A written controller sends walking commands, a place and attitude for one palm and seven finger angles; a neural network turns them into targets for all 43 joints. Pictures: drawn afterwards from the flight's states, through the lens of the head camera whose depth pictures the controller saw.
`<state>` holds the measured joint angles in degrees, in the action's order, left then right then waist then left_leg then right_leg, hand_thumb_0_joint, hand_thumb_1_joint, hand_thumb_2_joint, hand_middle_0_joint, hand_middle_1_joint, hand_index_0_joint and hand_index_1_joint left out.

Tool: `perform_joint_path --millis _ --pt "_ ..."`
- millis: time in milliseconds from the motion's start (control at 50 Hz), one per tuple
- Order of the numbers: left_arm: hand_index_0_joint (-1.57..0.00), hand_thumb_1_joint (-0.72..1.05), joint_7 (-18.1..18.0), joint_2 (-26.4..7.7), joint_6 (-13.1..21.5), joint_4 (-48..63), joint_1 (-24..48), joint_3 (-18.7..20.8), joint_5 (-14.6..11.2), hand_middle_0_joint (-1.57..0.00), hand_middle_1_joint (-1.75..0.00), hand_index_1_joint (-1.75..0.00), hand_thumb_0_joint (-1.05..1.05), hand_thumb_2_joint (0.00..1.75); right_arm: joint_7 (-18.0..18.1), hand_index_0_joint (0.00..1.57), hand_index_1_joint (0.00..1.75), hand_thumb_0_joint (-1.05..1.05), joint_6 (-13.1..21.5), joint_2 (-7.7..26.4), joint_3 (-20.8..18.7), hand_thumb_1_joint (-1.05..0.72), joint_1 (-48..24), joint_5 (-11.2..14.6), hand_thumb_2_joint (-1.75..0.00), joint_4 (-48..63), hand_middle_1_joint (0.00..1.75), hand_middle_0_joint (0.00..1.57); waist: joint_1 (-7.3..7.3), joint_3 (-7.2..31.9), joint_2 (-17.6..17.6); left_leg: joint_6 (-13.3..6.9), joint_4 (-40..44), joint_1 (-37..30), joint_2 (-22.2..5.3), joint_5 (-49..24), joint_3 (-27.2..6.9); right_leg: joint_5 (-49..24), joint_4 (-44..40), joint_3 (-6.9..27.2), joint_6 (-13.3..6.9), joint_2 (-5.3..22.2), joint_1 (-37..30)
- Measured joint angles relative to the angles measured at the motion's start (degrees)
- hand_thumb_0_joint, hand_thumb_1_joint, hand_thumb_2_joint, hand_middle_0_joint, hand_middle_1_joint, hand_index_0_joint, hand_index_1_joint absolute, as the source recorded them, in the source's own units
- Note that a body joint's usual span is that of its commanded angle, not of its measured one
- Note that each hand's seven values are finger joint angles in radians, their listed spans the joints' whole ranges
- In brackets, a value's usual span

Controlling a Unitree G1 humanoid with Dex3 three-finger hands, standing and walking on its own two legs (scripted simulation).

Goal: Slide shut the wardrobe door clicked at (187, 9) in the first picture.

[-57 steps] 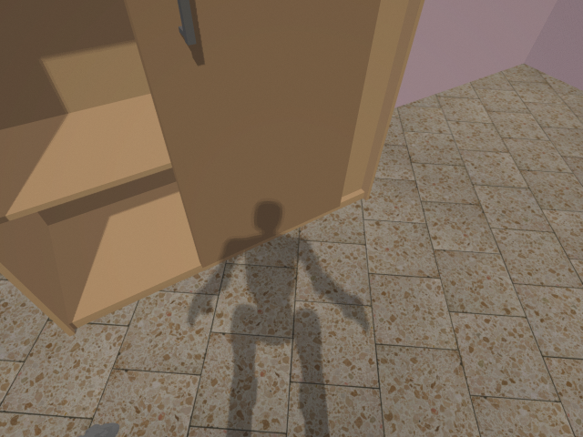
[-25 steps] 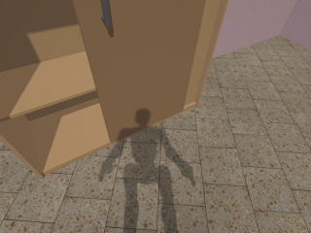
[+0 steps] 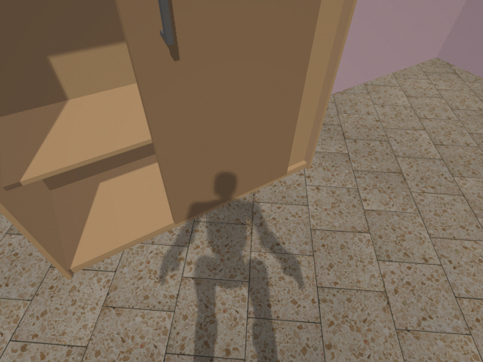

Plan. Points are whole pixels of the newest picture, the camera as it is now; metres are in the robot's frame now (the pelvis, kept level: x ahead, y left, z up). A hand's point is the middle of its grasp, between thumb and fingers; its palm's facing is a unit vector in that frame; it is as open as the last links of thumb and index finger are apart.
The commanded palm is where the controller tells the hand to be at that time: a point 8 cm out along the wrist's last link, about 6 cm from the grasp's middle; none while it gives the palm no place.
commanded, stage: look at it before walking up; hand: right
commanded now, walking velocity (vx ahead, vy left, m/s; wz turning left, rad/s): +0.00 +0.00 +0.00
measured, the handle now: out of the picture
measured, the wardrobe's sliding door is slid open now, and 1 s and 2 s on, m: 0.49 0.49 0.49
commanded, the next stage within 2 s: turn to face it in 0.30 s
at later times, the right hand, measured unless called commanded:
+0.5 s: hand out of the picture +0.07 -0.25 -0.16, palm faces -0.02 +0.94 -0.33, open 7.4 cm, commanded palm none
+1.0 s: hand out of the picture +0.05 -0.18 -0.17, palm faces -0.19 +0.95 -0.24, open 7.3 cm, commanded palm none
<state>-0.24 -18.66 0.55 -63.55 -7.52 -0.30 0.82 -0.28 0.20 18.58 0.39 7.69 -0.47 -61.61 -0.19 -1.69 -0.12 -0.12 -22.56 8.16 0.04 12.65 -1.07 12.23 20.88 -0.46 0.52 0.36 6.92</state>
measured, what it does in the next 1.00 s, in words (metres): lifts its right foot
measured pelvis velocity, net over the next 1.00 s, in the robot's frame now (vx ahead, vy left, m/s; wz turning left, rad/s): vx -0.03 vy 0.01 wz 0.25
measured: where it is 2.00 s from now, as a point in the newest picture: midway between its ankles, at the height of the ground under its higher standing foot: outside the picture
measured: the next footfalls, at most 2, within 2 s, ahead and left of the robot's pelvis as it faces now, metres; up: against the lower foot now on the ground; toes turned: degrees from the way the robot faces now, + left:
right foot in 1.18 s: +0.04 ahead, -0.13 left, +0.00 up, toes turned +23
left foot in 1.58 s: -0.09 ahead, +0.07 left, +0.00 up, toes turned +35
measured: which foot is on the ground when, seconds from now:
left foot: down 0.00-1.00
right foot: down 0.00-0.82, up 0.84-1.00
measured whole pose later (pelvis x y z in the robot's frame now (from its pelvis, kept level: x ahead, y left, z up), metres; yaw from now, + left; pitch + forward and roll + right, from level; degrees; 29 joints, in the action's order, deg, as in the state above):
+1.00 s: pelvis -0.03 +0.01 -0.01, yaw +14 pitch +1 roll -2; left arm -1.1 -14.0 -2.8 -53.2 -6.2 3.3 0.8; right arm -0.3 -2.6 10.8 -2.2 14.8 -1.2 -52.0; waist 2.0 -5.5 0.2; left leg -1.8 -32.0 20.1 5.7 11.9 -10.6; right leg 25.0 57.6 0.5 3.1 0.5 25.6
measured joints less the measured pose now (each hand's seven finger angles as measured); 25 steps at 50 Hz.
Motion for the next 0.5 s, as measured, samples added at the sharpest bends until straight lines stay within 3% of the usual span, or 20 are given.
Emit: perform_joint_path --millis 500 --pt "-0.20 0.90 -0.34 -0.18 -0.12 0.27 0.47 0.17 -0.07 -0.20 -0.30 -0.30 0.01 0.90 0.16 0.20 0.30 0.00 -0.58 0.13 -0.39 -0.91 1.35 -0.09 -0.90 -0.34 0.30 0.21 0.90 -0.52 0.31 0.20 0.00 0.34 0.03 -0.13 -0.84 0.02 -0.33 -0.86 -0.12 0.02 -0.17"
